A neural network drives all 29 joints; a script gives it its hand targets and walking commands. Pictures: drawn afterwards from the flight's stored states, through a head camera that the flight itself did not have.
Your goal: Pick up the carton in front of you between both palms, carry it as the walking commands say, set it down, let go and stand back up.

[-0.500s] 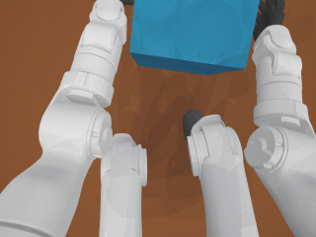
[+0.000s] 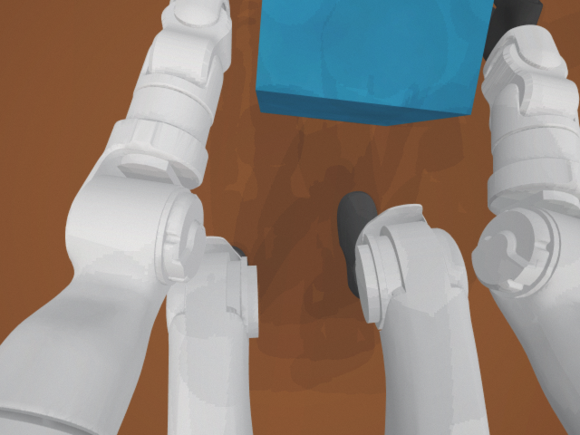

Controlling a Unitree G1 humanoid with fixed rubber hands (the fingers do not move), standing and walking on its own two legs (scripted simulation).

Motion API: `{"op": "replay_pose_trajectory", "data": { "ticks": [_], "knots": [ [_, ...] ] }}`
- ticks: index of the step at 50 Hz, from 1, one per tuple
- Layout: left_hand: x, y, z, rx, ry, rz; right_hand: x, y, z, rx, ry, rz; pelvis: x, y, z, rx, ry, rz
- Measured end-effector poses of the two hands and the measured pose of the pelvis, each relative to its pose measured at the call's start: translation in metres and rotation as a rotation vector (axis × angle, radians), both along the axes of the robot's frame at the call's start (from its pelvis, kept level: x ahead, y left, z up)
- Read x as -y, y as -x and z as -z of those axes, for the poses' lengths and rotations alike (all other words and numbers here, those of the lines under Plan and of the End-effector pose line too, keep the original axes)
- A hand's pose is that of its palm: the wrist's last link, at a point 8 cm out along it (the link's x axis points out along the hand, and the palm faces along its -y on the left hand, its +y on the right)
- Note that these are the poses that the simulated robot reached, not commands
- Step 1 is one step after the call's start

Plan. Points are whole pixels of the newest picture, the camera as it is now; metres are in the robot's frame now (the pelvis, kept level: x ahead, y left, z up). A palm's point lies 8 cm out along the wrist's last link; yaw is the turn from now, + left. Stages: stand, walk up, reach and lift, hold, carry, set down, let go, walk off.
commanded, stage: set down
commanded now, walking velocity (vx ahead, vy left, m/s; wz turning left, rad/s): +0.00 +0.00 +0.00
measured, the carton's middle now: (350, 29) +0.52 -0.13 -0.26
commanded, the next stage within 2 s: let go in 1.60 s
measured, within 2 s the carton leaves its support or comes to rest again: neither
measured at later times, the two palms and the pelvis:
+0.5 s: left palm out of the picture +0.57 +0.06 -0.21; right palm (511, 50) +0.46 -0.30 -0.20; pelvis -0.01 -0.01 -0.01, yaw +0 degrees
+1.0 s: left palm out of the picture +0.59 +0.04 -0.05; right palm out of the picture +0.47 -0.31 -0.06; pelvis +0.00 -0.02 +0.06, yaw -1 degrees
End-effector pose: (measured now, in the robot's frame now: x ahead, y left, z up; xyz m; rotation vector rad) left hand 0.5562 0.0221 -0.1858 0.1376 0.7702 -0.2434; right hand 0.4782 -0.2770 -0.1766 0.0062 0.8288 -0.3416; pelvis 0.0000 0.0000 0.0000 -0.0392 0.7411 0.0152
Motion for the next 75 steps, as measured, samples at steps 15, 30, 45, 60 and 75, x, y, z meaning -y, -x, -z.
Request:
{"op": "replay_pose_trajectory", "data": {
  "ticks": [15, 30, 45, 60, 75],
  "knots": [
    [-0.001, 0.000, 0.004, 0.034, 0.018, 0.041, 0.003, 0.003, 0.005, 0.015, -0.018, 0.001, 0.001, 0.006, 0.007, 0.044, 0.003, 0.002],
    [-0.037, -0.019, 0.010, 0.100, -0.041, -0.028, 0.033, 0.011, 0.021, 0.071, 0.024, 0.099, 0.010, 0.011, 0.012, 0.071, -0.005, 0.002],
    [-0.018, -0.033, -0.105, 0.142, -0.076, -0.052, 0.036, 0.006, -0.089, 0.180, -0.004, 0.116, 0.015, 0.008, -0.034, 0.018, -0.033, 0.048],
    [-0.028, -0.036, -0.182, 0.159, -0.065, -0.056, 0.039, 0.005, -0.174, 0.196, 0.025, 0.107, 0.016, -0.004, -0.101, -0.084, -0.035, 0.044],
    [-0.029, -0.038, -0.277, 0.153, -0.071, -0.044, 0.045, 0.009, -0.269, 0.206, 0.014, 0.102, 0.018, -0.023, -0.185, -0.100, -0.043, 0.055]
  ]
}}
